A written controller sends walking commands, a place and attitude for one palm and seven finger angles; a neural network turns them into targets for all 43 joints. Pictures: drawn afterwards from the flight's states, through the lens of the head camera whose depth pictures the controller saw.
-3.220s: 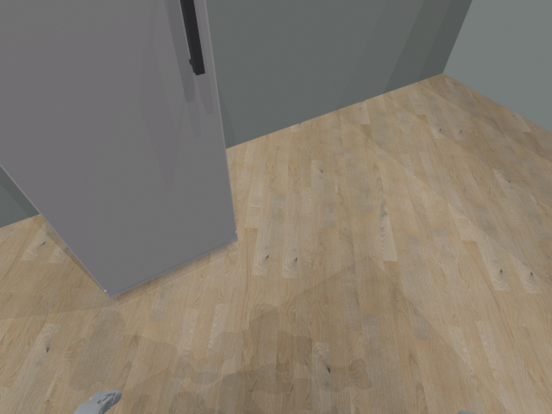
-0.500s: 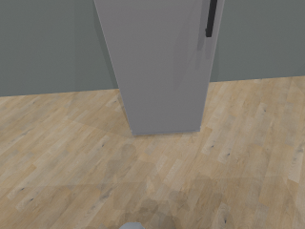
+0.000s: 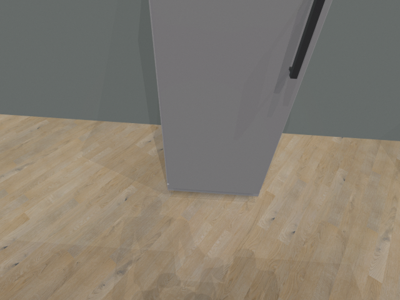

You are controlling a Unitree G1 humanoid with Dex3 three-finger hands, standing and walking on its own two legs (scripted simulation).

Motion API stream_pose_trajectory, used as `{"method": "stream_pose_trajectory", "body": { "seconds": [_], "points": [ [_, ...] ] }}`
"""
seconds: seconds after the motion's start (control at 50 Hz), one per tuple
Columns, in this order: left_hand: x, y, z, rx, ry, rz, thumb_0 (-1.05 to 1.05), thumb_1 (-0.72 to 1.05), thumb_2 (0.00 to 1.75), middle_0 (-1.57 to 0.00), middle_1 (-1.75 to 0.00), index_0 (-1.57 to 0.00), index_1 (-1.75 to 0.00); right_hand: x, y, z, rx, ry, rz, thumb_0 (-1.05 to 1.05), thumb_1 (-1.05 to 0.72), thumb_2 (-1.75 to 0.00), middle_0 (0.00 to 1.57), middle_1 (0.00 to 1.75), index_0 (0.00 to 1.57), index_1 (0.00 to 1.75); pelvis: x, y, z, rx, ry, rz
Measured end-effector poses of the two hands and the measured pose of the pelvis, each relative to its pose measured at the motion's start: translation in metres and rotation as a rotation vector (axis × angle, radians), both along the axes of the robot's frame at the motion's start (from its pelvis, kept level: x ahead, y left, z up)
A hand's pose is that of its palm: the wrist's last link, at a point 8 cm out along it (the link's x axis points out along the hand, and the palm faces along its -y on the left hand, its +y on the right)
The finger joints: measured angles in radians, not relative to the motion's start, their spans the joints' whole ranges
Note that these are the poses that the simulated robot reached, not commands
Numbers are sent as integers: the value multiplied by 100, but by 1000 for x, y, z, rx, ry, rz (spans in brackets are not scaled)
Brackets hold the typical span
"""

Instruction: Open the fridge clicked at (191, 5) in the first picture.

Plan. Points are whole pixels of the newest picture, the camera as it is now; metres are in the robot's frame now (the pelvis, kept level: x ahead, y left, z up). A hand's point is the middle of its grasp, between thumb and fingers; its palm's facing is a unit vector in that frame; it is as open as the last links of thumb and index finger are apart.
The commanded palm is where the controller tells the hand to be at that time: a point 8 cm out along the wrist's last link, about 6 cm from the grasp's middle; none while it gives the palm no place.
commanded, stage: take the last steps up to it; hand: right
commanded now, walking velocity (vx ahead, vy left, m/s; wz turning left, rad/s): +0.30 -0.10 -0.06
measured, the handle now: (306, 30) +0.81 -0.24 +0.22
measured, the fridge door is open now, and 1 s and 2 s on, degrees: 0 0 0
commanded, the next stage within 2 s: come to a stop and stand still in 0.68 s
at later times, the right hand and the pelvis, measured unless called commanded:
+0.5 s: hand out of the picture +0.18 -0.29 -0.19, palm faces +0.08 +0.98 -0.17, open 7.4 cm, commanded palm none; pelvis +0.19 -0.11 -0.01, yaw +0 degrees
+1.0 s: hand (306, 232) +0.37 -0.28 -0.17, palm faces +0.01 +0.97 -0.23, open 7.2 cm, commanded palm none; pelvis +0.32 -0.10 +0.00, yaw +1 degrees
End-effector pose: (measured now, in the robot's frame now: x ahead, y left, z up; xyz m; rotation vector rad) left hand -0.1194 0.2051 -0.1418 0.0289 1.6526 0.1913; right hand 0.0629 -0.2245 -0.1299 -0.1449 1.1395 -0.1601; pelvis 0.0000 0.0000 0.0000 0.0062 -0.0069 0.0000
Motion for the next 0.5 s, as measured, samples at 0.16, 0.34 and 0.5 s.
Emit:
{"method": "stream_pose_trajectory", "body": {
  "seconds": [0.16,0.34,0.5],
  "points": [
    [170,6,-3,43,-282,-92,1,91,90,-20,-30,-20,-29,-46,-27,-9,-4,246,-76,-1,-93,-90,20,30,20,30,53,-23,-1,4,-8,-30],
    [351,-46,-8,116,-486,-257,0,91,90,-20,-30,-19,-29,-44,-70,-45,89,497,-154,0,-91,-90,20,30,20,30,134,-85,-33,15,6,-44],
    [372,-81,11,124,-469,-164,0,94,90,-21,-30,-20,-29,105,-118,-29,39,256,-74,1,-91,-90,20,30,20,30,186,-107,-7,-4,-16,-8]
  ]
}}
